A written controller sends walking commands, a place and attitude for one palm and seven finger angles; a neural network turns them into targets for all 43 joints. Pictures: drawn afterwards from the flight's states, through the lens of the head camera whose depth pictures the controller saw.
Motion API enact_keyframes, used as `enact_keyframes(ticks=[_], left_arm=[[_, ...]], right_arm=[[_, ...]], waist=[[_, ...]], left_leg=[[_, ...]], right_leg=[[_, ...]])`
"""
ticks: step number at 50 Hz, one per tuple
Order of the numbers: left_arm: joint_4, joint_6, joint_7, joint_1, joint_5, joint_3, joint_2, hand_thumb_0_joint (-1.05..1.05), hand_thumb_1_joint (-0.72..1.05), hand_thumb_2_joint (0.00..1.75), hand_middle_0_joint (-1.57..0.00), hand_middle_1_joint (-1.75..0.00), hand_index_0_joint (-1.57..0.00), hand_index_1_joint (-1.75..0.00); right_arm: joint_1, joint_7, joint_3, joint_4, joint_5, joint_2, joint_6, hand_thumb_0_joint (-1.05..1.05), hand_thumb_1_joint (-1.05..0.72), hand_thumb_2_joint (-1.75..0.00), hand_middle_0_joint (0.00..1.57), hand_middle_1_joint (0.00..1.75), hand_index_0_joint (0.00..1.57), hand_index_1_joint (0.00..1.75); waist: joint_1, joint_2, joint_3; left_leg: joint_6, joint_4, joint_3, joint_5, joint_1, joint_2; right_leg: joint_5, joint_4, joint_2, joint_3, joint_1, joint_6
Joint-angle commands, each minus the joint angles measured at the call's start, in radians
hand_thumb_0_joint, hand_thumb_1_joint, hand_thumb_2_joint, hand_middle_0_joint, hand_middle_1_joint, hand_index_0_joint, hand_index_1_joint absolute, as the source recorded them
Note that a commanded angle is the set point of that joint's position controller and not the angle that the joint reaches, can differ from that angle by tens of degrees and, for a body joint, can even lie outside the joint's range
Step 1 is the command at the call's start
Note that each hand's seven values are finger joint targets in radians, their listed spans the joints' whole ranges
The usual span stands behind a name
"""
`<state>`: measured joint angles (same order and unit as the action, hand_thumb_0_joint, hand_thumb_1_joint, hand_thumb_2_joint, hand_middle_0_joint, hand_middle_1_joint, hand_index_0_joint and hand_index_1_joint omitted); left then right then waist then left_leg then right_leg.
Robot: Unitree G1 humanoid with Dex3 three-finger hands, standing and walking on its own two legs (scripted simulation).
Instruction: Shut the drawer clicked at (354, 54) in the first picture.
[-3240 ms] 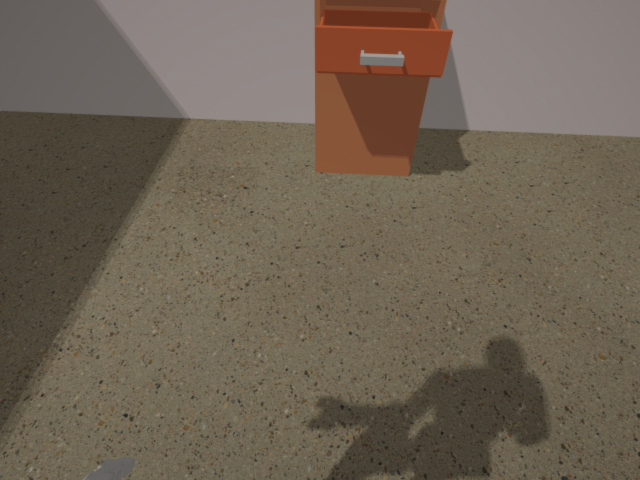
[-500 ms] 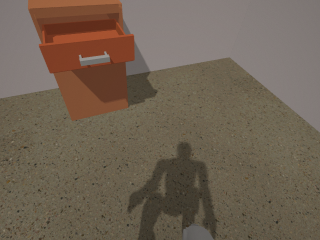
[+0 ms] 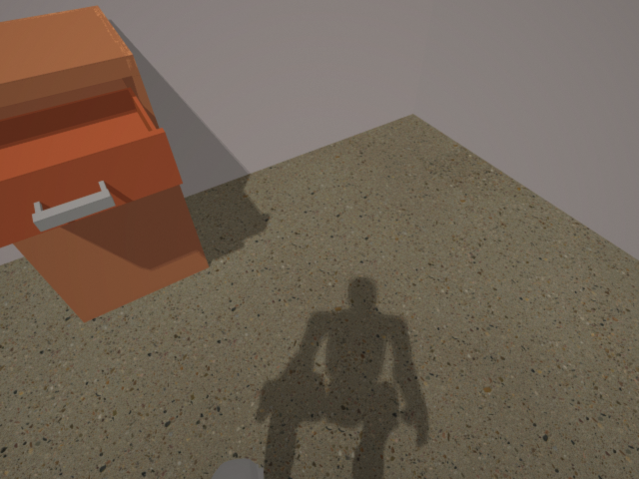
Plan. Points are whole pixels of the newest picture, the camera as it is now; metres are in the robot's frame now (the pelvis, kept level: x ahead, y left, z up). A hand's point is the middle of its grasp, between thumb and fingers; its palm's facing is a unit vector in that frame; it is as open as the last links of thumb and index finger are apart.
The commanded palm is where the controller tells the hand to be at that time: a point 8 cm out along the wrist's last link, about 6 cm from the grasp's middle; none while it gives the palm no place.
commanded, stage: walk to a spot facing it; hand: left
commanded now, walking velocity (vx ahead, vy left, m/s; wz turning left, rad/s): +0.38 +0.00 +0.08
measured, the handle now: (73, 202) +0.61 +0.51 -0.04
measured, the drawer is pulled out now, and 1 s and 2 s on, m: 0.30 0.30 0.30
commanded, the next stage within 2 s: turn to face it in 0.22 s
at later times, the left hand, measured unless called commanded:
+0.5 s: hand (175, 468) +0.18 +0.23 -0.18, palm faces +0.11 -0.98 -0.16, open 7.4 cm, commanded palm none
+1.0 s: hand (200, 376) +0.31 +0.21 -0.14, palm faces +0.35 -0.90 -0.26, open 7.4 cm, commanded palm none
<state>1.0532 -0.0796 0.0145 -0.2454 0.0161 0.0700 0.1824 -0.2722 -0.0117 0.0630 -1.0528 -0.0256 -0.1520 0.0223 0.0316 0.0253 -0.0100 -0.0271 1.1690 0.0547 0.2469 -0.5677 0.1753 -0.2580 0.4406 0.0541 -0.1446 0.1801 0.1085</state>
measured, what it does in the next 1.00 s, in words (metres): walks ahead, turning left: left foot, then right foot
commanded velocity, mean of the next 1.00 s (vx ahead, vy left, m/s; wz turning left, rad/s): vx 0.09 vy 0.00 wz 0.39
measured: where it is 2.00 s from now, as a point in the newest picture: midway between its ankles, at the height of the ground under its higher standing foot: (296, 463)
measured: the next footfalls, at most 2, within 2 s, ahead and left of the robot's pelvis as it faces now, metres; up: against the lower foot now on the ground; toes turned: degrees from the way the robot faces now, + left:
left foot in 0.32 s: +0.29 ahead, +0.15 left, +0.00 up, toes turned +10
right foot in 0.76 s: +0.33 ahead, -0.08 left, +0.00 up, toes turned +6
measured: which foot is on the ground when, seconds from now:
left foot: up 0.00-0.30, down 0.32-0.76, up 0.78-1.00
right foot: down 0.00-0.32, up 0.34-0.74, down 0.76-1.00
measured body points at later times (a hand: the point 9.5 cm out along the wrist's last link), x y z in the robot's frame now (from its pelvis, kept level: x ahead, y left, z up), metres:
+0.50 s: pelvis +0.20 +0.06 +0.00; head +0.23 +0.08 +0.45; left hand +0.18 +0.28 -0.17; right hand +0.29 -0.17 -0.14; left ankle +0.25 +0.15 -0.74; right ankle +0.17 -0.07 -0.66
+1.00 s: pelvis +0.27 +0.00 +0.00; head +0.29 -0.02 +0.45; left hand +0.29 +0.26 -0.12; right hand +0.39 -0.23 -0.16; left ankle +0.20 +0.14 -0.65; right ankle +0.29 -0.08 -0.74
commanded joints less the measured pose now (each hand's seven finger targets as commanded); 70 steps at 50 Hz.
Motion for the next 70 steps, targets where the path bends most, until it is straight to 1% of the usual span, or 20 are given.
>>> enact_keyframes(ticks=[1,10,12,14,15,16,17,20,23,36,37,38,39,44,56,59,60,61,62,70], left_arm=[[-0.007,-0.016,-0.004,-0.122,0.002,-0.007,0.063,0.0,0.9,0.9,-0.2,-0.3,-0.2,-0.3],[0.046,-0.013,0.01,-0.264,0.005,-0.016,0.099,0.0,0.9,0.9,-0.2,-0.3,-0.2,-0.3],[0.055,-0.011,0.012,-0.258,0.005,-0.015,0.113,0.0,0.9,0.9,-0.2,-0.3,-0.2,-0.3],[0.052,-0.009,0.014,-0.223,-0.001,-0.012,0.119,0.0,0.9,0.9,-0.2,-0.3,-0.2,-0.3],[0.037,-0.007,0.009,-0.244,-0.013,-0.014,0.082,0.0,0.9,0.9,-0.2,-0.3,-0.2,-0.3],[0.023,-0.009,0.0,-0.28,-0.025,-0.03,0.031,0.0,0.9,0.9,-0.2,-0.3,-0.2,-0.3],[0.017,-0.005,0.01,-0.233,-0.016,-0.02,0.07,0.0,0.9,0.9,-0.2,-0.3,-0.2,-0.3],[0.006,0.018,0.003,-0.123,0.0,-0.018,0.019,0.0,0.9,0.9,-0.2,-0.3,-0.2,-0.3],[0.013,0.054,0.004,-0.182,0.001,-0.02,-0.02,0.0,0.9,0.9,-0.2,-0.3,-0.2,-0.3],[-0.155,0.074,0.014,-0.019,-0.007,0.017,0.07,0.0,0.9,0.9,-0.2,-0.3,-0.2,-0.3],[-0.153,0.063,0.019,-0.045,-0.002,0.024,0.121,0.0,0.9,0.9,-0.2,-0.3,-0.2,-0.3],[-0.161,0.055,0.028,-0.061,0.015,0.044,0.234,0.0,0.9,0.9,-0.2,-0.3,-0.2,-0.3],[-0.171,0.063,0.026,-0.081,0.005,0.043,0.253,0.0,0.9,0.9,-0.2,-0.3,-0.2,-0.3],[-0.217,0.063,0.026,0.089,0.001,0.009,0.128,0.0,0.9,0.9,-0.2,-0.3,-0.2,-0.3],[-0.153,0.077,0.02,-0.073,0.017,0.027,0.209,0.0,0.9,0.9,-0.2,-0.3,-0.2,-0.3],[-0.139,0.083,0.015,-0.051,0.006,0.028,0.213,0.0,0.9,0.9,-0.2,-0.3,-0.2,-0.3],[-0.149,0.085,0.012,-0.047,-0.002,0.024,0.191,0.0,0.9,0.9,-0.2,-0.3,-0.2,-0.3],[-0.182,0.088,0.007,-0.043,-0.01,0.008,0.125,0.0,0.9,0.9,-0.2,-0.3,-0.2,-0.3],[-0.202,0.1,0.014,0.007,-0.003,-0.007,0.121,0.0,0.9,0.9,-0.2,-0.3,-0.2,-0.3],[-0.098,0.11,-0.004,-0.056,0.006,-0.007,0.112,0.0,0.9,0.9,-0.2,-0.3,-0.2,-0.3]], right_arm=[[-0.033,0.022,0.002,0.041,-0.003,-0.028,0.002,0.0,-0.9,-0.9,0.2,0.3,0.2,0.3],[0.253,0.044,-0.019,0.142,0.002,-0.045,0.023,0.0,-0.9,-0.9,0.2,0.3,0.2,0.3],[0.202,0.035,-0.017,0.126,0.002,-0.06,0.029,0.0,-0.9,-0.9,0.2,0.3,0.2,0.3],[-0.059,0.017,0.0,0.05,-0.006,-0.115,0.039,0.0,-0.9,-0.9,0.2,0.3,0.2,0.3],[-0.202,0.004,0.021,0.017,-0.019,-0.212,0.046,0.0,-0.9,-0.9,0.2,0.3,0.2,0.3],[-0.286,-0.003,0.035,-0.004,-0.01,-0.291,0.043,0.0,-0.9,-0.9,0.2,0.3,0.2,0.3],[-0.235,-0.006,0.025,0.001,0.01,-0.265,0.032,0.0,-0.9,-0.9,0.2,0.3,0.2,0.3],[-0.056,-0.017,-0.009,0.032,0.012,-0.132,0.046,0.0,-0.9,-0.9,0.2,0.3,0.2,0.3],[0.009,-0.017,-0.019,0.04,0.016,-0.105,0.05,0.0,-0.9,-0.9,0.2,0.3,0.2,0.3],[0.033,-0.001,0.04,0.126,0.004,-0.205,-0.028,0.0,-0.9,-0.9,0.2,0.3,0.2,0.3],[0.018,0.005,0.038,0.134,0.014,-0.174,-0.028,0.0,-0.9,-0.9,0.2,0.3,0.2,0.3],[-0.005,0.009,0.024,0.158,0.02,-0.094,-0.028,0.0,-0.9,-0.9,0.2,0.3,0.2,0.3],[0.022,0.004,0.035,0.173,0.011,-0.14,-0.037,0.0,-0.9,-0.9,0.2,0.3,0.2,0.3],[-0.011,0.027,0.036,0.132,0.001,-0.123,-0.074,0.0,-0.9,-0.9,0.2,0.3,0.2,0.3],[0.16,0.029,0.001,0.2,0.013,-0.105,-0.066,0.0,-0.9,-0.9,0.2,0.3,0.2,0.3],[0.084,0.023,0.005,0.181,0.01,-0.141,-0.054,0.0,-0.9,-0.9,0.2,0.3,0.2,0.3],[0.026,0.02,0.018,0.167,0.006,-0.202,-0.043,0.0,-0.9,-0.9,0.2,0.3,0.2,0.3],[-0.023,0.014,0.042,0.166,0.0,-0.312,-0.033,0.0,-0.9,-0.9,0.2,0.3,0.2,0.3],[-0.05,0.004,0.043,0.149,0.009,-0.347,-0.043,0.0,-0.9,-0.9,0.2,0.3,0.2,0.3],[0.08,-0.009,0.004,0.152,0.009,-0.218,-0.021,0.0,-0.9,-0.9,0.2,0.3,0.2,0.3]], waist=[[-0.014,-0.142,-0.089],[-0.088,-0.088,-0.124],[-0.056,-0.099,-0.088],[0.062,-0.072,0.051],[0.105,0.079,0.181],[0.096,0.258,0.286],[0.075,0.122,0.24],[0.0,0.07,-0.037],[-0.069,0.081,-0.018],[-0.064,0.086,0.049],[-0.071,-0.018,0.078],[-0.073,-0.334,0.1],[-0.089,-0.275,0.101],[-0.003,-0.184,-0.025],[-0.082,-0.237,0.031],[-0.029,-0.197,0.073],[0.008,-0.067,0.127],[0.034,0.234,0.15],[0.043,0.222,0.136],[-0.024,0.113,0.033]], left_leg=[[-0.02,-0.089,-0.002,-0.099,-0.076,0.008],[0.019,-0.462,0.074,-0.078,-0.043,-0.063],[0.045,-0.528,0.112,-0.035,0.084,-0.114],[0.079,-0.65,0.092,-0.151,0.449,-0.133],[0.151,-0.657,-0.125,-0.326,0.728,0.065],[0.274,-0.735,-0.441,-0.604,0.908,0.324],[0.309,-0.78,-0.413,-0.611,0.801,0.323],[0.245,-0.869,-0.245,-0.567,0.417,0.187],[0.196,-0.873,-0.1,-0.621,0.275,0.082],[0.152,-0.7,-0.271,-0.312,0.244,0.008],[0.092,-0.59,-0.215,-0.175,0.15,-0.056],[0.002,-0.335,-0.041,0.245,-0.047,-0.211],[-0.003,-0.125,-0.067,0.386,-0.025,-0.186],[-0.034,0.08,-0.052,0.135,-0.02,-0.119],[-0.017,-0.411,0.061,0.184,0.167,-0.147],[0.003,-0.663,0.078,-0.003,0.359,-0.149],[0.035,-0.754,-0.002,-0.21,0.531,-0.07],[0.168,-0.791,-0.346,-0.614,0.677,0.197],[0.266,-0.793,-0.372,-0.813,0.609,0.277],[0.197,-0.891,-0.191,-0.21,0.454,0.068]], right_leg=[[0.232,-0.256,-0.271,0.198,0.032,0.056],[0.593,-0.179,-0.303,0.169,-0.201,0.038],[0.795,-0.081,-0.298,0.146,-0.217,0.03],[0.805,0.226,-0.25,0.097,-0.11,-0.019],[0.459,0.475,-0.149,0.043,0.106,-0.069],[-0.3,0.807,-0.027,0.047,0.326,-0.092],[-0.325,0.905,-0.075,0.134,0.347,-0.076],[-0.167,0.85,-0.164,0.141,0.361,-0.116],[-0.123,0.662,-0.159,0.112,0.216,-0.142],[0.044,0.037,-0.091,0.088,0.004,-0.172],[0.132,-0.08,-0.195,0.18,-0.139,-0.152],[0.348,-0.139,-0.475,0.434,-0.268,-0.057],[0.429,-0.134,-0.581,0.442,-0.144,0.036],[0.317,-0.132,-0.387,0.114,0.009,-0.015],[0.557,-0.016,-0.416,0.038,-0.105,0.012],[0.505,0.108,-0.385,-0.024,-0.052,-0.054],[0.378,0.252,-0.346,-0.056,0.058,-0.105],[-0.205,0.466,-0.204,-0.071,0.326,-0.18],[-0.431,0.588,-0.176,0.047,0.347,-0.182],[-0.156,0.59,-0.15,0.096,0.297,-0.178]])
